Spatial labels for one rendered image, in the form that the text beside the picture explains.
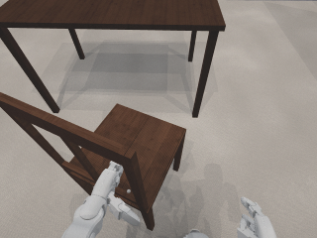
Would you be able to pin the left robot hand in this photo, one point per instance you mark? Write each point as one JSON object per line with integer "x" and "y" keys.
{"x": 106, "y": 183}

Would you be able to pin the chair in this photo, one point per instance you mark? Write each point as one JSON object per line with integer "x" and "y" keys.
{"x": 143, "y": 145}

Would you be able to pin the right robot shin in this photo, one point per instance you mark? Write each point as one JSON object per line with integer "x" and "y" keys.
{"x": 194, "y": 231}

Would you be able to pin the right robot hand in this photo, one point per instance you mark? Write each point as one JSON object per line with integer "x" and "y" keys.
{"x": 258, "y": 227}

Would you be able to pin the robot left forearm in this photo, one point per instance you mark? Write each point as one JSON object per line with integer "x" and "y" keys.
{"x": 87, "y": 219}

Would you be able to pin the table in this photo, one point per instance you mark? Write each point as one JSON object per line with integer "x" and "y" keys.
{"x": 147, "y": 15}

